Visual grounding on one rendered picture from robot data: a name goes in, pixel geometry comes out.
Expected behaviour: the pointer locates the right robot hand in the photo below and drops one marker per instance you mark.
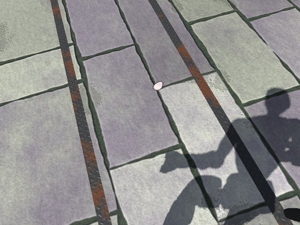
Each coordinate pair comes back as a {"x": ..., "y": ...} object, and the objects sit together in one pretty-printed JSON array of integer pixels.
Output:
[{"x": 292, "y": 214}]

